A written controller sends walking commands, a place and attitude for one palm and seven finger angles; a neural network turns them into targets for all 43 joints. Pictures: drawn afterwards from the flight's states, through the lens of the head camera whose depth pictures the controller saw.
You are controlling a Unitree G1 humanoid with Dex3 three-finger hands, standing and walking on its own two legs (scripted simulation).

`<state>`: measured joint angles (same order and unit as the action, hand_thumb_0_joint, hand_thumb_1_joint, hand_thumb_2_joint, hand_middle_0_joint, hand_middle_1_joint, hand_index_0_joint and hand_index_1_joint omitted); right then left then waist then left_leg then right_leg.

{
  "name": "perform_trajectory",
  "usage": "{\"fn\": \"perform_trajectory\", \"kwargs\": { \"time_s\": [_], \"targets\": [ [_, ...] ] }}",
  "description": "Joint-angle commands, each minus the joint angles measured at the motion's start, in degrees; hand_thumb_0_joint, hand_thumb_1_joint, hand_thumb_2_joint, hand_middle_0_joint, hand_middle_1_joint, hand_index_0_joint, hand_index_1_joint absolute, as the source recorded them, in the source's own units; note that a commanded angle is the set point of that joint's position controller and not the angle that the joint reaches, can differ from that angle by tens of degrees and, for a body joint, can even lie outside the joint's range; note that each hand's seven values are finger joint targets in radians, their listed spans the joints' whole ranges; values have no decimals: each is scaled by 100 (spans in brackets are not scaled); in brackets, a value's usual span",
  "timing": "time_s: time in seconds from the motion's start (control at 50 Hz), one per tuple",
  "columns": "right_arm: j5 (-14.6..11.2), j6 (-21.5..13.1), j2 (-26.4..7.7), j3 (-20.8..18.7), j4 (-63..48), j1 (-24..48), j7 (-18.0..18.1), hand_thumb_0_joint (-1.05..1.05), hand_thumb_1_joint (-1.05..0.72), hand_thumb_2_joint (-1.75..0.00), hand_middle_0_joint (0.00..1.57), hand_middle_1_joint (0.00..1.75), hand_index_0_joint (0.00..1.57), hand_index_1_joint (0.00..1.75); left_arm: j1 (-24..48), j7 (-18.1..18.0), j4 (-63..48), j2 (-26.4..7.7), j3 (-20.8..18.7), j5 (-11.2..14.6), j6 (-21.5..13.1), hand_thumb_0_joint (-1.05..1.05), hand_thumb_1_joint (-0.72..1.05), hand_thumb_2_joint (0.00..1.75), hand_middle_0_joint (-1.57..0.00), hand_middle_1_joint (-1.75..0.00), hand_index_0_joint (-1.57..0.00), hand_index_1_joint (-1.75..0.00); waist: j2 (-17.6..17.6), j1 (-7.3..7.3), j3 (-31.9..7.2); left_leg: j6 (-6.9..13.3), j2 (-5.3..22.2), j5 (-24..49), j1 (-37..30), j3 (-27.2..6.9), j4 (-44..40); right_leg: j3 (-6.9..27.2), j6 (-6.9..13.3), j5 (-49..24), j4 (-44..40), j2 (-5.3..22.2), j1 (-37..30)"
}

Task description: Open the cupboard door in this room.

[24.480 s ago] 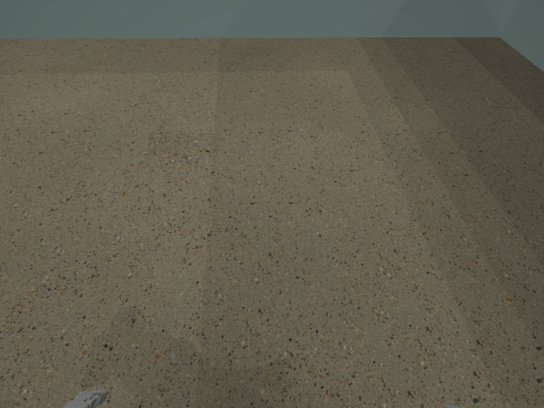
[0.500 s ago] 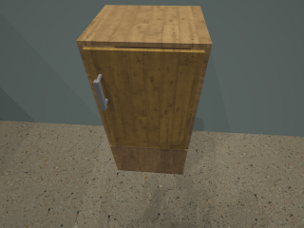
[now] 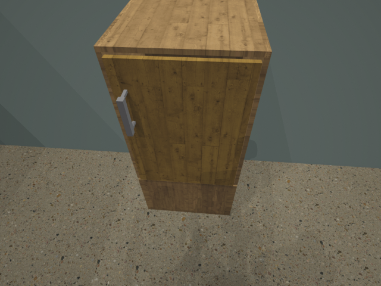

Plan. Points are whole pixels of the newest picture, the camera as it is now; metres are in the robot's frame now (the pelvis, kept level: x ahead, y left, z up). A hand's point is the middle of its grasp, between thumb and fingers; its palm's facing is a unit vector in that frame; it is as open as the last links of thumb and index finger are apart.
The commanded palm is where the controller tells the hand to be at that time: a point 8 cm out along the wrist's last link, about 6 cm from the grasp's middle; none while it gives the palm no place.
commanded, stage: shuffle to correct the standing spot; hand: left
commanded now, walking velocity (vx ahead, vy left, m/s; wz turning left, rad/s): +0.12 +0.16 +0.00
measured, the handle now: (127, 113) +0.59 +0.24 +0.00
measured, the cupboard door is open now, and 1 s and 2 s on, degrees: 0 0 0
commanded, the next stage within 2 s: come to a stop and stand still in 0.24 s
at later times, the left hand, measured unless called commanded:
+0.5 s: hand out of the picture +0.05 +0.23 -0.19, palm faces +0.10 -0.97 -0.21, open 7.4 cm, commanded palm none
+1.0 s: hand out of the picture +0.08 +0.23 -0.17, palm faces +0.03 -0.97 -0.22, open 7.3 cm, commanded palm none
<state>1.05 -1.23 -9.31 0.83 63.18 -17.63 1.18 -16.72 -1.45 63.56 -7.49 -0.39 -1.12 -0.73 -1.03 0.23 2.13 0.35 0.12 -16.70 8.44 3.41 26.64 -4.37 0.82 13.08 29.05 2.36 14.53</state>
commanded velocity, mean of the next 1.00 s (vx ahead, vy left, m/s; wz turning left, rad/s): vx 0.00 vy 0.02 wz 0.00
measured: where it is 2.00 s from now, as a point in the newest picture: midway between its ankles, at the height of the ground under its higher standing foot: outside the picture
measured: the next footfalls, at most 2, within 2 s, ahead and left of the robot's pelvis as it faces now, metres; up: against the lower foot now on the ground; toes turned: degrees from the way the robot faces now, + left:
left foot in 0.50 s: +0.11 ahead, +0.17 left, +0.00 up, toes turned +4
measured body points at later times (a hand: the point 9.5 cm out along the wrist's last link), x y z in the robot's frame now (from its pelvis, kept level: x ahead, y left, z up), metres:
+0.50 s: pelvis +0.05 +0.05 -0.01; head +0.07 +0.06 +0.44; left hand +0.05 +0.28 -0.17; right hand +0.08 -0.18 -0.17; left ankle +0.07 +0.17 -0.74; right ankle +0.03 -0.10 -0.74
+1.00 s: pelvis +0.05 +0.05 +0.00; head +0.06 +0.05 +0.45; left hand +0.08 +0.28 -0.15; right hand +0.10 -0.18 -0.16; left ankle +0.07 +0.17 -0.74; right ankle +0.05 -0.05 -0.74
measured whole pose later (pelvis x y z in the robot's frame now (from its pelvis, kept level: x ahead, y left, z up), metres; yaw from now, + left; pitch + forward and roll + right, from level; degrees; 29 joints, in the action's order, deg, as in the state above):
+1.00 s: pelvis +0.05 +0.05 +0.00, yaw +1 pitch -1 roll +0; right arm 0.7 -0.3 -9.8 -0.9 61.2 -11.8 1.2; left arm -14.4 -2.0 59.6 -9.6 -0.7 -1.2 -0.1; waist -0.2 -0.2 1.7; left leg -0.3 2.3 -12.4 13.6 5.0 26.9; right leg -3.0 1.4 15.6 27.7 -0.1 11.5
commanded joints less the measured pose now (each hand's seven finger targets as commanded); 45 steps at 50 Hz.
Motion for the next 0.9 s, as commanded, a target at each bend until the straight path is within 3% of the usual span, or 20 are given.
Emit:
{"fn": "perform_trajectory", "kwargs": {
  "time_s": [0.0,0.08,0.12,0.18,0.24,0.26,0.28,0.3,0.32,0.34,0.36,0.4,0.44,0.46,0.48,0.5,0.56,0.64,0.74,0.88],
  "targets": [
    [33,69,-341,-89,-227,-477,-19,0,-90,-90,20,30,20,30,-399,-42,-293,-964,-243,-14,-60,0,90,90,-20,-30,-20,-30,702,45,472,65,109,-646,1046,-57,126,1418,541,1761,-1192,1023,-80],
    [42,50,-256,-130,-266,-614,-44,0,-90,-90,20,30,20,30,-309,-58,-453,-1046,-381,-33,-48,0,90,90,-20,-30,-20,-30,772,-15,374,60,130,-418,731,10,344,1567,702,1660,-1322,1346,286],
    [39,15,-247,-132,-217,-821,-53,0,-90,-90,20,30,20,30,-136,-49,-557,-970,-402,-31,-14,0,90,90,-20,-30,-20,-30,267,-103,407,95,151,-205,451,-106,-181,1091,563,1314,-709,990,437],
    [46,-46,-685,-203,-263,-961,20,0,-90,-90,20,30,20,30,65,1,-721,-504,-293,-56,15,0,90,90,-20,-30,-20,-30,-1209,-105,308,671,1117,1157,153,-1293,-930,-241,138,966,1026,-12,765],
    [37,-55,-657,-171,-407,-704,68,0,-90,-90,20,30,20,30,-110,9,-677,-391,-267,-20,-66,0,90,90,-20,-30,-20,-30,-612,115,149,858,1064,3183,54,-990,-211,-102,187,888,651,45,328],
    [9,-63,-662,-185,-476,-523,71,0,-90,-90,20,30,20,30,-488,-3,-562,-476,-312,-10,-99,0,90,90,-20,-30,-20,-30,-293,302,-86,675,821,3138,452,-682,280,160,286,-55,298,220,-491],
    [-34,-89,-598,-197,-614,-385,60,0,-90,-90,20,30,20,30,-970,-41,-424,-804,-388,-24,-149,0,90,90,-20,-30,-20,-30,416,461,-311,371,351,2291,1297,-173,1107,1094,570,-1377,25,981,-1446],
    [-32,-106,-456,-203,-733,-270,21,0,-90,-90,20,30,20,30,-1330,-73,-306,-1200,-478,-25,-170,0,90,90,-20,-30,-20,-30,1238,518,-398,84,-71,280,2123,180,1830,2075,1016,-2782,-391,1980,-2042],
    [-19,-37,-430,-233,-859,168,22,0,-90,-90,20,30,20,30,-1457,-118,-259,-1302,-538,-29,-184,0,90,90,-20,-30,-20,-30,1495,673,-67,-64,23,-1739,2698,-5,2671,2642,1476,-3592,-684,2638,-1928],
    [-8,3,-372,-256,-922,350,20,0,-90,-90,20,30,20,30,-1312,-164,-306,-1177,-510,-73,-157,0,90,90,-20,-30,-20,-30,1159,613,104,-66,238,-1819,2828,-409,3014,2453,1555,-3511,-684,2588,-1673],
    [-37,14,-281,-270,-916,299,-26,0,-90,-90,20,30,20,30,-873,-169,-446,-1135,-484,-100,-110,0,90,90,-20,-30,-20,-30,1073,385,91,-34,382,-1728,2529,-572,2790,1847,1342,-3082,-602,2288,-1239],
    [-67,48,-43,-293,-745,-96,-99,0,-90,-90,20,30,20,30,-59,-136,-735,-1055,-436,-120,-50,0,90,90,-20,-30,-20,-30,1201,-50,48,-80,229,-724,1193,-172,1435,829,794,-2171,-426,1607,-17],
    [-28,57,-34,-264,-463,-652,-96,0,-90,-90,20,30,20,30,145,-118,-821,-1023,-415,-39,42,0,90,90,-20,-30,-20,-30,789,-263,4,-162,5,802,-152,254,281,348,332,-424,-18,961,911],
    [9,18,-342,-311,-415,-747,-76,0,-90,-90,20,30,20,30,85,-102,-874,-823,-374,-16,110,0,90,90,-20,-30,-20,-30,-76,-237,-12,-59,450,1112,-298,-263,-72,135,96,409,586,599,1090],
    [63,-14,-769,-381,-529,-741,-43,0,-90,-90,20,30,20,30,-92,-92,-948,-557,-342,25,171,0,90,90,-20,-30,-20,-30,-1243,-175,-65,394,1484,1207,211,-1626,-830,-116,-173,1588,1118,153,1025],
    [70,2,-987,-414,-698,-591,-12,0,-90,-90,20,30,20,30,-143,-83,-1039,-566,-311,-3,157,0,90,90,-20,-30,-20,-30,-1023,-142,22,852,1925,865,832,-2211,-1138,68,-135,1978,1582,38,717],
    [68,-124,-1048,-408,-740,264,98,0,-90,-90,20,30,20,30,36,-5,-778,-739,-321,-6,81,0,90,90,-20,-30,-20,-30,-965,26,-31,973,1642,1669,475,-1749,-1078,416,3,1609,1859,174,739],
    [30,-52,-768,-371,-656,280,134,0,-90,-90,20,30,20,30,-267,14,-531,-425,-191,38,69,0,90,90,-20,-30,-20,-30,-571,23,-501,790,1418,3416,-120,-929,-344,211,-116,666,311,38,103],
    [-24,35,-514,-358,-658,368,94,0,-90,-90,20,30,20,30,-223,-14,-640,-835,-207,-23,4,0,90,90,-20,-30,-20,-30,577,-67,-449,119,630,1470,325,-266,93,858,191,-1842,-252,585,-235],
    [-12,19,-414,-240,-415,375,35,0,-90,-90,20,30,20,30,-38,-33,-621,-761,-128,20,-3,0,90,90,-20,-30,-20,-30,149,-39,-85,85,638,814,292,-379,-483,804,114,-378,-703,410,-4]
  ]
}}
